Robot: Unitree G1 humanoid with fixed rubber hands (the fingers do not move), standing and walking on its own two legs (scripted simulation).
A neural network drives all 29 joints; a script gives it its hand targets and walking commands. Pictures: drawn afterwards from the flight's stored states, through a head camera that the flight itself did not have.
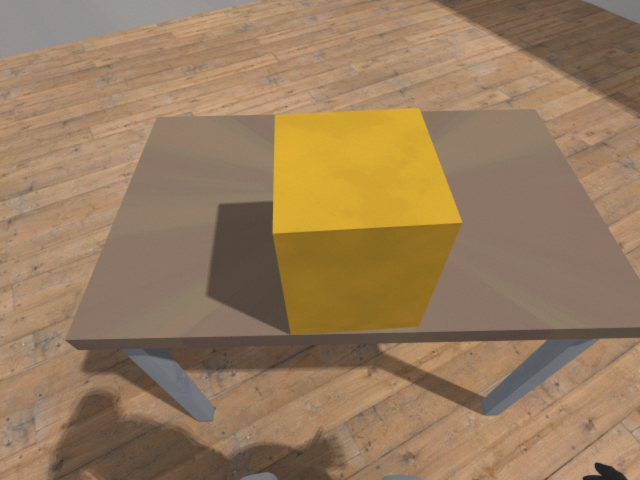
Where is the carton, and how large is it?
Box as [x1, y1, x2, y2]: [273, 108, 461, 334]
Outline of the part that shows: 418,108 275,115 273,238 291,334 418,326 461,224 460,217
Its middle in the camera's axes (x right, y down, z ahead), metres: +0.04 -0.02 +0.57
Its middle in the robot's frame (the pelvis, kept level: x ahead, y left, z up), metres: +0.45 -0.03 +0.03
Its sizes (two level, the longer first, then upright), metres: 0.210 0.200 0.250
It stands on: a table, 0.66 m high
